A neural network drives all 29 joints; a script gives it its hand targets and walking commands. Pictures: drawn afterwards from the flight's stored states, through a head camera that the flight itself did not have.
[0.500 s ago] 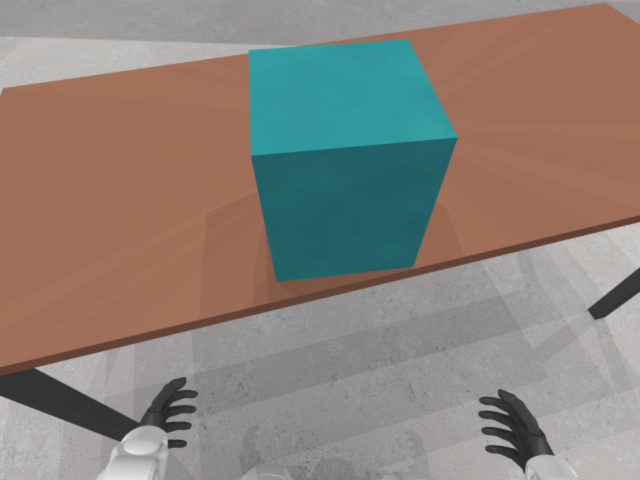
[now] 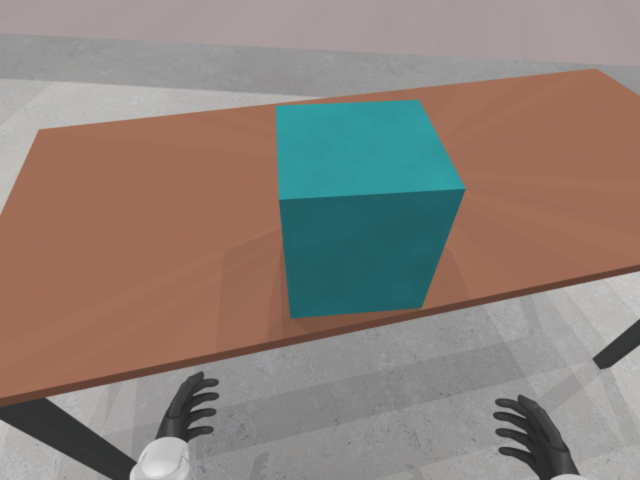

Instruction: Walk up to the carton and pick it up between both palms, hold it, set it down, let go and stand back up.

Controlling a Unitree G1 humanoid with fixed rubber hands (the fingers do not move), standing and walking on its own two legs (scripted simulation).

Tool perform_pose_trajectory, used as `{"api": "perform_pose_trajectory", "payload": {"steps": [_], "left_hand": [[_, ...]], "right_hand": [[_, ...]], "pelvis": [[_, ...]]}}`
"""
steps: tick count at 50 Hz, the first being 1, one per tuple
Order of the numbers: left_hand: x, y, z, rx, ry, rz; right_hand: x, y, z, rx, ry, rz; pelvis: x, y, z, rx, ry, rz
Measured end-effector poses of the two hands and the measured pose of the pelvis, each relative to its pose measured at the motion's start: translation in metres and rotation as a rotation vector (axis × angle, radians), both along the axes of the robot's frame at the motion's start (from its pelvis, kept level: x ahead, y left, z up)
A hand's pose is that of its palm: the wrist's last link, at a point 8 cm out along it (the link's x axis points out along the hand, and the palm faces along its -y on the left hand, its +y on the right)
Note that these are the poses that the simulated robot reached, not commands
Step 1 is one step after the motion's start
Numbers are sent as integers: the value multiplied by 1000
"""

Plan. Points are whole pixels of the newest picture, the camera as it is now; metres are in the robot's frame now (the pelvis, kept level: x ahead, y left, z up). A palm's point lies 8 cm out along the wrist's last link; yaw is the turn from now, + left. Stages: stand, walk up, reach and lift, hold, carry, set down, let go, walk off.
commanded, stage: reach and lift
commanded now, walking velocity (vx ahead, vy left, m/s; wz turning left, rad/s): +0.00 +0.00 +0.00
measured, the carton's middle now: (352, 212) +0.46 +0.01 +0.06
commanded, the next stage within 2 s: none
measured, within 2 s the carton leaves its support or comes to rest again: neither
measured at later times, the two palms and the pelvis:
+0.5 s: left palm (175, 411) +0.18 +0.22 -0.01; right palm (552, 416) +0.20 -0.22 +0.01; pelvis +0.01 +0.01 +0.00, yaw -1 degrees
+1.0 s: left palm (182, 334) +0.24 +0.21 +0.07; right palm (547, 346) +0.26 -0.21 +0.06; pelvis +0.01 +0.01 +0.00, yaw -2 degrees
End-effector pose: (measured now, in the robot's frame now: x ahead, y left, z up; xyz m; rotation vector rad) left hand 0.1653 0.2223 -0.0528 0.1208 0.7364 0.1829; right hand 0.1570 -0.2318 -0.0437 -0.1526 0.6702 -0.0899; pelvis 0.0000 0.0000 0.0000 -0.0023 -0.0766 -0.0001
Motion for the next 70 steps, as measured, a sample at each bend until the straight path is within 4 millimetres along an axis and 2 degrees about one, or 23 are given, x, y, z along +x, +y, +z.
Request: {"api": "perform_pose_trajectory", "payload": {"steps": [13, 22, 26, 35, 45, 54, 61, 70], "left_hand": [[19, -2, 24, -6, -134, 22], [17, -5, 33, -23, -188, 43], [21, -5, 45, -26, -249, 52], [44, -4, 82, -21, -404, 43], [64, -13, 107, -41, -458, 46], [93, -18, 127, -54, -473, 34], [113, -16, 139, -59, -474, 31], [128, -7, 160, -56, -490, 39]], "right_hand": [[17, 0, 23, 12, -109, 23], [35, 7, 42, 37, -205, 51], [44, 10, 52, 52, -248, 61], [68, 21, 76, 110, -355, 80], [87, 24, 98, 141, -438, 71], [110, 20, 117, 152, -465, 63], [132, 18, 130, 162, -477, 67], [162, 20, 149, 166, -489, 87]], "pelvis": [[12, 9, 1, -1, 22, -14], [15, 9, 2, -2, 40, -17], [14, 8, 2, -2, 47, -14], [11, 7, 2, -1, 46, -16], [11, 8, 3, 1, 31, -25], [12, 5, 2, 3, 43, -34], [13, 1, 2, 3, 67, -37], [13, -5, 1, 4, 86, -27]]}}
